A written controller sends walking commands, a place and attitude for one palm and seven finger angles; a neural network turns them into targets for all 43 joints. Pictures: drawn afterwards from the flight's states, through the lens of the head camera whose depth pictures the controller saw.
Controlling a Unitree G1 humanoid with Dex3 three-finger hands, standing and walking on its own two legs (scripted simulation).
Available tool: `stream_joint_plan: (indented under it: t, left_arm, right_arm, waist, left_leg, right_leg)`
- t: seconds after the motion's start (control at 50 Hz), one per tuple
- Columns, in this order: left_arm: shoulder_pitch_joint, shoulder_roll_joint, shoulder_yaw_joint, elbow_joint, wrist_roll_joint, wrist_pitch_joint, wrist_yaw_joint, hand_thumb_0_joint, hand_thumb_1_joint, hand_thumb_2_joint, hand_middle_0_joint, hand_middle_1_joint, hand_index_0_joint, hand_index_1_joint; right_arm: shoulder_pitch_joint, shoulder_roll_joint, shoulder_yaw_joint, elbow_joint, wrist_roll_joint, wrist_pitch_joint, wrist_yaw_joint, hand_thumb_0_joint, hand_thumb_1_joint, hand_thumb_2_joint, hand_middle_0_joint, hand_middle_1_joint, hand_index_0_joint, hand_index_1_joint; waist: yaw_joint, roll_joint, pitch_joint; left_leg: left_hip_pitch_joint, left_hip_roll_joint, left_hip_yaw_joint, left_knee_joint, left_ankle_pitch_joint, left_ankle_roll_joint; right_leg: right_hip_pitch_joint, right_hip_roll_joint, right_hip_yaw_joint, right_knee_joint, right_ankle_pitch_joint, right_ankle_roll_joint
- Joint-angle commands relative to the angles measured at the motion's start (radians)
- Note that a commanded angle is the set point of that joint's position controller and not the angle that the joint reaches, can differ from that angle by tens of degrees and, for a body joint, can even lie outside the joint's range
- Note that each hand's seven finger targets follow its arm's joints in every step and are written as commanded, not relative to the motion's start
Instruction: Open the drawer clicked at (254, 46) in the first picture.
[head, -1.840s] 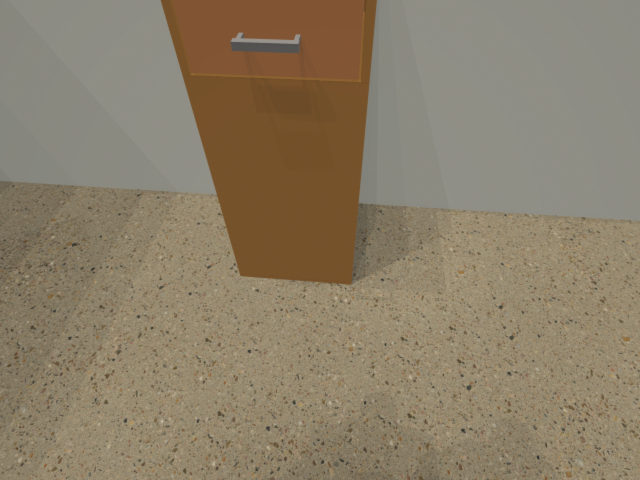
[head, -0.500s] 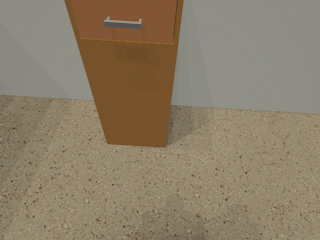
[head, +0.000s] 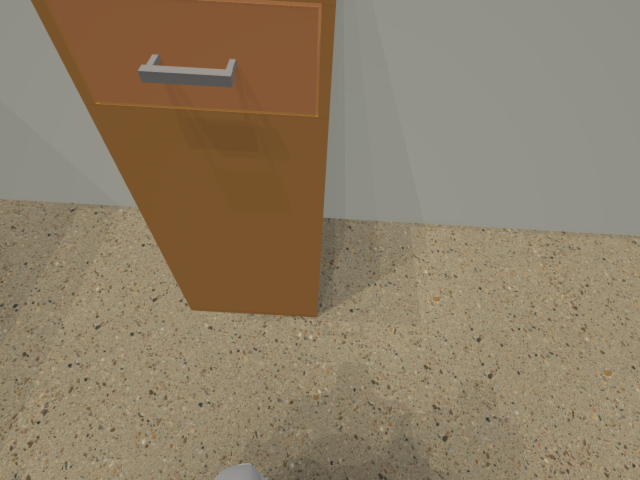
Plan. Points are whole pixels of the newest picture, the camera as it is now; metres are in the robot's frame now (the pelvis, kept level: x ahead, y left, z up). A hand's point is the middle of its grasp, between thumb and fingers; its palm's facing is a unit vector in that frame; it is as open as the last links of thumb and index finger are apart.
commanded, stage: take the last steps up to it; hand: left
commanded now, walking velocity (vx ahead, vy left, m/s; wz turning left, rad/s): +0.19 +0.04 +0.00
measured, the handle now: (190, 69) +0.66 +0.23 +0.14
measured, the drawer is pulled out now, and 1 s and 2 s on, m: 0.00 0.00 0.00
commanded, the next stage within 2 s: come to a stop and stand still in 0.08 s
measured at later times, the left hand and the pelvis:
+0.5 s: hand (205, 433) +0.20 +0.18 -0.17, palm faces +0.08 -0.96 -0.27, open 7.4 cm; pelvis +0.15 -0.02 +0.00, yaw +2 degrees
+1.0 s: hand (219, 435) +0.20 +0.16 -0.18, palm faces +0.01 -0.96 -0.29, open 7.4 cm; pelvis +0.14 -0.04 -0.03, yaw +1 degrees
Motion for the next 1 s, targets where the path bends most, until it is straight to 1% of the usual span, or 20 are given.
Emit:
stream_joint_plan:
  t: [0.0, 0.02, 0.06, 0.1, 0.22, 0.26, 0.3, 0.36, 0.42, 0.54, 0.56, 0.58, 0.6, 0.64, 0.76, 0.78, 0.82, 0.86, 0.92, 0.98]
  left_arm:
    - [0.063, 0.103, 0.014, -0.026, -0.012, -0.015, -0.015, 0.0, 0.9, 0.9, -0.2, -0.3, -0.2, -0.3]
    - [0.07, 0.082, 0.009, -0.027, -0.013, -0.014, -0.017, 0.0, 0.9, 0.9, -0.2, -0.3, -0.2, -0.3]
    - [0.055, 0.022, -0.003, -0.062, -0.012, -0.017, -0.023, 0.0, 0.9, 0.9, -0.2, -0.3, -0.2, -0.3]
    - [-0.05, 0.043, -0.005, -0.094, -0.004, -0.017, -0.019, 0.0, 0.9, 0.9, -0.2, -0.3, -0.2, -0.3]
    - [0.096, 0.017, -0.015, -0.029, -0.012, -0.003, -0.018, 0.0, 0.9, 0.9, -0.2, -0.3, -0.2, -0.3]
    - [0.164, 0.124, -0.005, -0.002, -0.005, -0.011, 0.002, 0.0, 0.9, 0.9, -0.2, -0.3, -0.2, -0.3]
    - [0.122, 0.193, 0.006, -0.011, -0.01, 0.004, 0.007, 0.0, 0.9, 0.9, -0.2, -0.3, -0.2, -0.3]
    - [0.139, 0.193, 0.023, -0.001, -0.004, 0.021, 0.036, 0.0, 0.9, 0.9, -0.2, -0.3, -0.2, -0.3]
    - [0.069, 0.211, 0.04, -0.041, -0.003, 0.037, 0.042, 0.0, 0.9, 0.9, -0.2, -0.3, -0.2, -0.3]
    - [-0.027, 0.188, 0.033, -0.073, -0.014, 0.044, 0.038, 0.0, 0.9, 0.9, -0.2, -0.3, -0.2, -0.3]
    - [-0.003, 0.153, 0.025, -0.086, -0.022, 0.048, 0.036, 0.0, 0.9, 0.9, -0.2, -0.3, -0.2, -0.3]
    - [0.021, 0.102, 0.012, -0.105, -0.025, 0.051, 0.038, 0.0, 0.9, 0.9, -0.2, -0.3, -0.2, -0.3]
    - [0.009, 0.105, 0.007, -0.11, -0.014, 0.054, 0.042, 0.0, 0.9, 0.9, -0.2, -0.3, -0.2, -0.3]
    - [-0.008, 0.101, 0.017, -0.101, -0.014, 0.067, 0.034, 0.0, 0.9, 0.9, -0.2, -0.3, -0.2, -0.3]
    - [0.004, 0.078, 0.002, -0.126, -0.014, 0.063, 0.013, 0.0, 0.9, 0.9, -0.2, -0.3, -0.2, -0.3]
    - [0.117, 0.114, -0.012, -0.09, -0.021, 0.028, 0.032, 0.0, 0.9, 0.9, -0.2, -0.3, -0.2, -0.3]
    - [0.095, 0.166, 0.003, -0.167, 0.0, 0.003, 0.037, 0.0, 0.9, 0.9, -0.2, -0.3, -0.2, -0.3]
    - [0.115, 0.217, -0.009, -0.172, 0.008, -0.012, 0.038, 0.0, 0.9, 0.9, -0.2, -0.3, -0.2, -0.3]
    - [0.102, 0.193, -0.011, -0.165, -0.003, 0.009, 0.037, 0.0, 0.9, 0.9, -0.2, -0.3, -0.2, -0.3]
    - [0.054, 0.164, -0.022, -0.185, -0.004, 0.033, 0.033, 0.0, 0.9, 0.9, -0.2, -0.3, -0.2, -0.3]
  right_arm:
    - [0.15, -0.009, 0.013, 0.009, -0.003, -0.013, 0.004, 0.0, -0.9, -0.9, 0.2, 0.3, 0.2, 0.3]
    - [0.166, -0.041, 0.009, 0.018, -0.003, -0.023, -0.001, 0.0, -0.9, -0.9, 0.2, 0.3, 0.2, 0.3]
    - [0.27, -0.186, -0.02, 0.027, -0.019, -0.029, -0.017, 0.0, -0.9, -0.9, 0.2, 0.3, 0.2, 0.3]
    - [0.29, -0.185, -0.015, 0.029, -0.026, -0.025, -0.026, 0.0, -0.9, -0.9, 0.2, 0.3, 0.2, 0.3]
    - [0.05, -0.136, 0.002, -0.025, -0.006, -0.02, -0.043, 0.0, -0.9, -0.9, 0.2, 0.3, 0.2, 0.3]
    - [0.052, -0.111, 0.004, -0.029, 0.02, -0.009, -0.04, 0.0, -0.9, -0.9, 0.2, 0.3, 0.2, 0.3]
    - [0.071, -0.092, -0.004, -0.017, 0.024, 0.022, -0.032, 0.0, -0.9, -0.9, 0.2, 0.3, 0.2, 0.3]
    - [-0.018, -0.1, -0.015, -0.041, 0.02, 0.051, -0.036, 0.0, -0.9, -0.9, 0.2, 0.3, 0.2, 0.3]
    - [-0.072, -0.084, -0.014, -0.056, 0.023, 0.063, -0.026, 0.0, -0.9, -0.9, 0.2, 0.3, 0.2, 0.3]
    - [0.019, -0.101, -0.018, -0.033, 0.011, 0.065, -0.014, 0.0, -0.9, -0.9, 0.2, 0.3, 0.2, 0.3]
    - [0.038, -0.169, -0.025, -0.041, 0.002, 0.052, -0.018, 0.0, -0.9, -0.9, 0.2, 0.3, 0.2, 0.3]
    - [0.058, -0.234, -0.036, -0.054, -0.004, 0.049, -0.02, 0.0, -0.9, -0.9, 0.2, 0.3, 0.2, 0.3]
    - [0.09, -0.253, -0.039, -0.054, -0.009, 0.053, -0.026, 0.0, -0.9, -0.9, 0.2, 0.3, 0.2, 0.3]
    - [0.015, -0.216, -0.027, -0.081, -0.009, 0.047, -0.045, 0.0, -0.9, -0.9, 0.2, 0.3, 0.2, 0.3]
    - [-0.021, -0.202, -0.028, -0.105, -0.014, 0.035, -0.042, 0.0, -0.9, -0.9, 0.2, 0.3, 0.2, 0.3]
    - [-0.1, -0.277, -0.059, -0.137, 0.009, 0.006, -0.026, 0.0, -0.9, -0.9, 0.2, 0.3, 0.2, 0.3]
    - [-0.01, -0.138, -0.022, -0.202, 0.008, 0.01, -0.003, 0.0, -0.9, -0.9, 0.2, 0.3, 0.2, 0.3]
    - [-0.02, -0.06, -0.008, -0.233, 0.001, 0.006, -0.003, 0.0, -0.9, -0.9, 0.2, 0.3, 0.2, 0.3]
    - [0.004, -0.1, -0.013, -0.213, 0.01, 0.021, -0.007, 0.0, -0.9, -0.9, 0.2, 0.3, 0.2, 0.3]
    - [0.049, -0.12, -0.008, -0.174, 0.003, 0.02, -0.01, 0.0, -0.9, -0.9, 0.2, 0.3, 0.2, 0.3]
  waist:
    - [-0.016, -0.018, -0.001]
    - [-0.029, 0.059, -0.021]
    - [-0.078, 0.287, -0.065]
    - [-0.093, 0.301, -0.018]
    - [0.042, 0.146, -0.117]
    - [0.045, -0.048, -0.158]
    - [0.022, -0.075, -0.1]
    - [0.087, -0.291, -0.109]
    - [0.077, -0.134, -0.142]
    - [-0.002, -0.078, -0.169]
    - [0.002, 0.091, -0.209]
    - [-0.007, 0.292, -0.219]
    - [-0.042, 0.226, -0.194]
    - [-0.002, 0.248, -0.129]
    - [0.007, 0.179, -0.158]
    - [0.061, 0.113, -0.346]
    - [0.025, -0.056, -0.27]
    - [0.011, 0.045, -0.148]
    - [0.013, -0.24, -0.133]
    - [-0.012, -0.017, -0.077]
  left_leg:
    - [0.248, -0.046, 0.041, -0.29, 0.148, -0.015]
    - [0.337, -0.022, 0.005, -0.351, 0.17, -0.007]
    - [0.492, 0.269, -0.352, -0.444, 0.302, 0.16]
    - [0.444, 0.334, -0.442, -0.504, 0.471, 0.239]
    - [0.332, 0.118, -0.054, -0.333, 0.792, 0.075]
    - [0.202, 0.015, -0.022, -0.265, 0.471, -0.011]
    - [0.168, -0.061, 0.005, -0.196, 0.173, -0.037]
    - [-0.041, -0.093, -0.047, 0.131, -0.225, -0.036]
    - [-0.056, -0.091, -0.091, 0.076, -0.201, -0.044]
    - [0.226, -0.051, -0.04, -0.374, 0.297, -0.045]
    - [0.371, 0.103, -0.166, -0.396, 0.764, 0.017]
    - [0.434, 0.299, -0.343, -0.394, 1.212, 0.155]
    - [0.389, 0.324, -0.292, -0.39, 1.244, 0.226]
    - [0.323, 0.281, -0.259, -0.377, 1.168, 0.224]
    - [0.354, 0.214, -0.18, -0.382, 0.823, 0.171]
    - [0.506, 0.202, -0.141, -0.127, 0.928, 0.095]
    - [0.101, 0.002, -0.026, -0.051, 0.297, 0.014]
    - [0.022, -0.112, -0.016, -0.134, 0.0, -0.003]
    - [0.057, -0.084, -0.018, -0.075, 0.107, 0.02]
    - [0.218, -0.015, -0.067, -0.189, 0.324, 0.029]
  right_leg:
    - [-0.098, -0.199, 0.182, -0.192, -0.123, -0.09]
    - [-0.128, -0.163, 0.157, -0.11, -0.074, -0.062]
    - [-0.311, -0.005, -0.012, 0.251, -0.169, 0.028]
    - [-0.421, -0.03, 0.077, 0.573, -0.36, 0.032]
    - [-0.014, -0.031, 0.04, 0.044, 0.039, 0.063]
    - [0.183, -0.148, 0.204, -0.013, 0.657, 0.016]
    - [0.157, -0.287, 0.224, 0.008, 0.991, -0.07]
    - [0.316, -0.36, 0.295, 0.004, 1.342, -0.17]
    - [0.359, -0.339, 0.245, 0.005, 1.155, -0.159]
    - [0.183, -0.23, 0.14, 0.073, 0.725, -0.045]
    - [0.048, -0.143, 0.071, 0.14, 0.421, 0.025]
    - [-0.091, -0.034, 0.044, 0.312, -0.224, 0.068]
    - [-0.1, 0.022, 0.121, 0.556, -0.445, 0.049]
    - [-0.193, 0.006, 0.208, 0.685, -0.397, 0.057]
    - [-0.127, -0.006, 0.146, 0.389, -0.279, 0.066]
    - [-0.161, -0.058, 0.192, 0.151, -0.133, 0.054]
    - [0.072, -0.177, 0.373, 0.064, 0.503, -0.029]
    - [0.098, -0.217, 0.355, 0.164, 0.864, -0.064]
    - [0.06, -0.152, 0.292, 0.159, 0.763, -0.028]
    - [-0.143, -0.081, 0.217, 0.136, 0.23, 0.012]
